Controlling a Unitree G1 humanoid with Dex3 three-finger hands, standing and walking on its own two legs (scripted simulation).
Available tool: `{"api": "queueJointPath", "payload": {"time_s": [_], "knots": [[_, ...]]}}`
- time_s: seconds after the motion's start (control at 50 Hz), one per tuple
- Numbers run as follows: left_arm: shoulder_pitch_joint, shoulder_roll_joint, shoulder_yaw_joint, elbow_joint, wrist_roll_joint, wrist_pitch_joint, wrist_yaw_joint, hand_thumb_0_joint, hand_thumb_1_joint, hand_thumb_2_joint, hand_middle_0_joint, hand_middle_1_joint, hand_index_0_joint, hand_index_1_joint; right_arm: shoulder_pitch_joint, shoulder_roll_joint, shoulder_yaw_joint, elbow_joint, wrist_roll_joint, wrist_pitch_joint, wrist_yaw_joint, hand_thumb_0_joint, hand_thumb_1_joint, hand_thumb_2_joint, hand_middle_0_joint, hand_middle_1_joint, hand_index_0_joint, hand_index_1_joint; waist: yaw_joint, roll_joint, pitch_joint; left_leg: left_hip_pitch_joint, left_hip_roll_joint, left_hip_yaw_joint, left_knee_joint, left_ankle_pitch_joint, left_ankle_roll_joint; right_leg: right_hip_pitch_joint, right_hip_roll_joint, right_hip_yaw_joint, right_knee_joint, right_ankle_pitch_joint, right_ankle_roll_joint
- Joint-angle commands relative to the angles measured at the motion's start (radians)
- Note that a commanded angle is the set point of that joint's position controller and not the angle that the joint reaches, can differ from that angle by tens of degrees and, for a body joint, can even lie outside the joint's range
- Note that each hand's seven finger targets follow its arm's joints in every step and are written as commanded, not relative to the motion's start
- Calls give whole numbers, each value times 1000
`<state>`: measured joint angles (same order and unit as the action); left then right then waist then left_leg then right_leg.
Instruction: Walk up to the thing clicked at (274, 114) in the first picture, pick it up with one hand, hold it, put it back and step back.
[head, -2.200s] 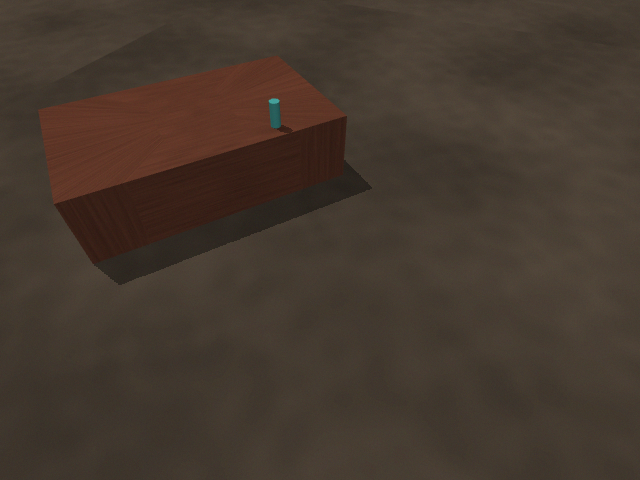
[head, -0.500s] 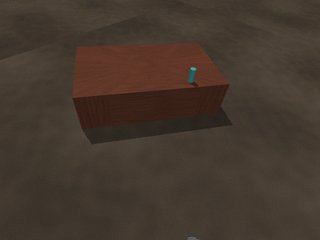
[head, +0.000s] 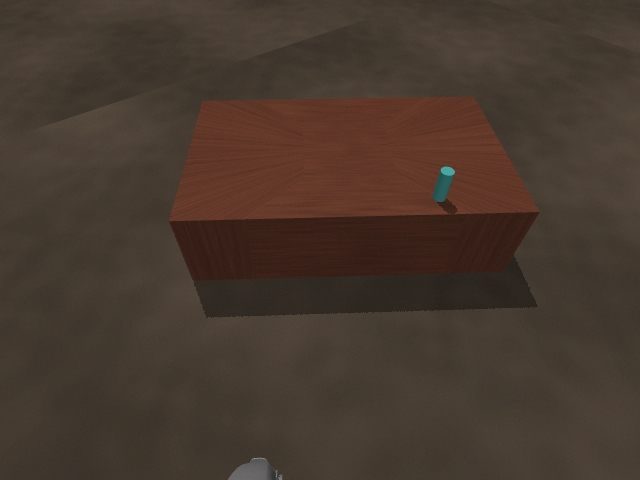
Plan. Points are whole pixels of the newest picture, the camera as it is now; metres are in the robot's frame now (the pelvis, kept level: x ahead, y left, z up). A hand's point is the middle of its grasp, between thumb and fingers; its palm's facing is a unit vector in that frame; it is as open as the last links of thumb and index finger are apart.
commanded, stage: walk up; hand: right
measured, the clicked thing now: (443, 184) +1.06 -0.33 -0.38
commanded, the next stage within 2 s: none
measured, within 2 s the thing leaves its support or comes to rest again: neither
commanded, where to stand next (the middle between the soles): +0.65 -0.19 m, yaw +7 degrees
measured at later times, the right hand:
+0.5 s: hand (586, 416) +0.28 -0.37 -0.14, palm faces -0.06 +0.90 -0.44, open 7.4 cm
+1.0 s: hand (573, 295) +0.48 -0.42 -0.13, palm faces -0.08 +0.89 -0.44, open 7.4 cm
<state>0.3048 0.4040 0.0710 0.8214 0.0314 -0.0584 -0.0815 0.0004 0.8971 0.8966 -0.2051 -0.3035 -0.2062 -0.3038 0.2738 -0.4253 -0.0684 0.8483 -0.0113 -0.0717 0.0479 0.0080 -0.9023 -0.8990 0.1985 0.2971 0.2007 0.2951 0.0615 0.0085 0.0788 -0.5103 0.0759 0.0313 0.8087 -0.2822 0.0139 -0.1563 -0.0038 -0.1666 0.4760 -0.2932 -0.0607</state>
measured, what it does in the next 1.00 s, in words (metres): walks ahead: left foot, then right foot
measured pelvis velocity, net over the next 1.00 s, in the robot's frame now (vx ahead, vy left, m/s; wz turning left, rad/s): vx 0.39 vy -0.14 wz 0.07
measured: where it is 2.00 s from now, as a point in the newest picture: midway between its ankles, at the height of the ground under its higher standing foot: (399, 371)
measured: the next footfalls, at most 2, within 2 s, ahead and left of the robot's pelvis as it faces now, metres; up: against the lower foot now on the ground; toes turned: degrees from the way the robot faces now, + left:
left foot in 0.12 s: +0.22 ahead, +0.11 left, +0.00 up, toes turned +7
right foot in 0.50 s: +0.36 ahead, -0.24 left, +0.00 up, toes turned -4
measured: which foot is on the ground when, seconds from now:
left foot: up 0.00-0.10, down 0.12-0.52, up 0.54-0.84, down 0.86-1.00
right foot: down 0.00-0.16, up 0.18-0.48, down 0.50-0.86, up 0.88-1.00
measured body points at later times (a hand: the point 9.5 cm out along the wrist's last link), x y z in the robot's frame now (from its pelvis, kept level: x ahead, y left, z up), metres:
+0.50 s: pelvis +0.22 -0.08 -0.02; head +0.23 -0.07 +0.43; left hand +0.29 +0.26 -0.12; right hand +0.28 -0.42 -0.11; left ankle +0.18 +0.10 -0.74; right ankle +0.32 -0.23 -0.73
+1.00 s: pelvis +0.39 -0.14 -0.02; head +0.40 -0.12 +0.43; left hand +0.41 +0.18 -0.15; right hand +0.49 -0.46 -0.10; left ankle +0.44 -0.02 -0.74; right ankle +0.39 -0.26 -0.68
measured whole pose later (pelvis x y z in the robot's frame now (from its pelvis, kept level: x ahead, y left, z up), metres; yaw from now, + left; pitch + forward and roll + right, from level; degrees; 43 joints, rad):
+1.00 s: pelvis +0.39 -0.14 -0.02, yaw +4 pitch -3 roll +2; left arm 0.33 0.43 0.06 0.85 0.02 0.01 -0.06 0.00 0.90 0.90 -0.20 -0.30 -0.20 -0.30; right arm 0.31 -0.39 -0.04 0.84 -0.01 -0.11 0.01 0.01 -0.90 -0.90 0.20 0.30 0.21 0.30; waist 0.02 -0.09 0.08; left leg -0.32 0.02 0.10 0.63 -0.26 0.03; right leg -0.45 -0.05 -0.01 1.10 -0.42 -0.03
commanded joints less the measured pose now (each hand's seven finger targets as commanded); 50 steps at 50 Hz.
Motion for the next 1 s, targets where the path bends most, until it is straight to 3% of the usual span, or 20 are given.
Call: {"api": "queueJointPath", "payload": {"time_s": [0.0,0.08,0.1,0.12,0.14,0.26,0.36,0.46,0.48,0.5,0.52,0.54,0.62,0.74,0.8,0.82,0.84,0.86,0.9,0.98], "knots": [[16,258,71,-100,-2,-17,10,0,900,900,-200,-300,-200,-300,-30,-156,-51,-92,7,-22,-12,0,-900,-900,200,300,200,300,10,-105,-14,63,0,45,-125,109,2,-27,-240,176,-175,87,-116],[4,249,53,-118,-5,-5,16,0,900,900,-200,-300,-200,-300,95,-183,-69,-62,7,-39,-27,0,-900,-900,200,300,200,300,-88,21,-61,401,-78,87,-235,99,48,-156,-191,86,109,326,-88],[28,209,36,-122,-12,-4,23,0,900,900,-200,-300,-200,-300,204,-227,-85,-43,-8,-45,-39,0,-900,-900,200,300,200,300,-146,107,-116,572,-35,-14,-270,19,102,-273,-140,50,359,366,-57],[51,137,26,-148,-21,-3,27,0,900,900,-200,-300,-200,-300,310,-336,-112,-48,-33,-48,-55,0,-900,-900,200,300,200,300,-179,307,-209,736,261,-479,-356,-38,206,-502,-21,29,685,-5,-1],[58,242,60,-132,-24,9,36,0,900,900,-200,-300,-200,-300,282,-378,-123,-83,9,-45,-60,0,-900,-900,200,300,200,300,-165,171,-249,703,413,-819,-494,-135,327,-562,6,187,785,-285,20],[95,215,59,-50,-17,29,8,0,900,900,-200,-300,-200,-300,60,-268,-67,-105,14,-58,-63,0,-900,-900,200,300,200,300,-44,107,-27,237,206,-175,-459,196,211,-372,-136,208,601,-101,49],[8,204,64,-67,-9,29,-20,0,900,900,-200,-300,-200,-300,36,-320,-84,-108,8,-68,-49,0,-900,-900,200,300,200,300,-55,184,-16,170,190,-132,-487,-91,198,-284,-137,156,297,45,48],[55,234,95,-19,2,18,-19,0,900,900,-200,-300,-200,-300,-12,-293,-74,-97,-2,-40,-45,0,-900,-900,200,300,200,300,5,81,-47,28,121,-60,-297,-224,134,-4,-43,36,164,27,43],[114,259,108,-4,6,8,-11,0,900,900,-200,-300,-200,-300,27,-247,-56,-88,-7,-34,-46,0,-900,-900,200,300,200,300,38,-38,-77,-5,75,-16,-97,-167,114,92,-23,50,116,-53,31],[229,341,135,11,15,-6,5,0,900,900,-200,-300,-200,-300,46,-161,-28,-100,0,-34,-48,0,-900,-900,200,300,200,300,98,-302,-100,-136,-3,56,289,-68,63,188,-201,367,-72,-294,-25],[214,402,127,-11,1,-16,14,0,900,900,-200,-300,-200,-300,-14,-165,-26,-129,17,-35,-58,0,-900,-900,200,300,200,300,94,-414,-72,-325,-106,34,420,-256,29,177,-403,766,-268,-273,-141],[127,397,121,-45,-8,-13,17,0,900,900,-200,-300,-200,-300,-34,-225,-42,-107,5,-31,-70,0,-900,-900,200,300,200,300,60,-279,-17,-300,-20,-83,474,-240,24,76,-447,783,-258,-224,-201],[2,280,80,-56,-18,-13,34,0,900,900,-200,-300,-200,-300,93,-209,-40,-11,17,-32,-47,0,-900,-900,200,300,200,300,-41,-217,0,-91,36,-38,242,-100,17,-84,-266,341,-153,26,-168],[17,272,66,-96,-8,-12,26,0,900,900,-200,-300,-200,-300,33,-167,-37,-43,6,-42,-26,0,-900,-900,200,300,200,300,-16,-174,-69,78,-18,42,-111,-15,8,-62,-277,261,-86,171,-185],[-43,234,38,-119,-16,3,23,0,900,900,-200,-300,-200,-300,184,-184,-60,10,4,-54,-43,0,-900,-900,200,300,200,300,-118,-45,-123,443,-70,73,-262,146,19,-248,-218,170,119,96,-119],[-3,182,22,-124,-20,6,22,0,900,900,-200,-300,-200,-300,242,-250,-79,16,-3,-60,-55,0,-900,-900,200,300,200,300,-153,101,-156,591,-1,-70,-354,-3,64,-361,-137,105,352,88,-68],[22,125,12,-134,-21,9,19,0,900,900,-200,-300,-200,-300,289,-348,-103,-5,-20,-64,-66,0,-900,-900,200,300,200,300,-152,269,-151,679,268,-539,-468,-185,152,-596,-10,89,595,-214,-2],[36,232,42,-114,-17,28,32,0,900,900,-200,-300,-200,-300,248,-378,-106,-42,4,-60,-70,0,-900,-900,200,300,200,300,-146,111,-133,583,399,-750,-552,-316,244,-608,-34,212,692,-262,10],[26,268,51,-87,-13,33,38,0,900,900,-200,-300,-200,-300,145,-333,-92,-58,21,-57,-70,0,-900,-900,200,300,200,300,-94,34,-26,450,369,-593,-549,-240,282,-608,-106,269,743,-171,21],[75,233,63,-31,-11,34,14,0,900,900,-200,-300,-200,-300,73,-282,-67,-64,4,-60,-60,0,-900,-900,200,300,200,300,-55,136,7,213,219,-231,-516,-59,215,-397,-138,203,552,-74,53]]}}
